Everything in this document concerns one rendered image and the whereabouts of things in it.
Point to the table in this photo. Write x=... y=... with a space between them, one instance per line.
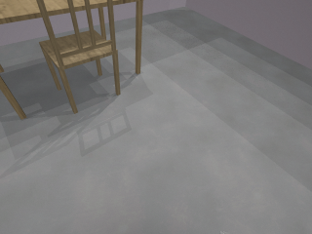
x=18 y=10

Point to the chair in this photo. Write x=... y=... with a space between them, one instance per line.
x=79 y=48

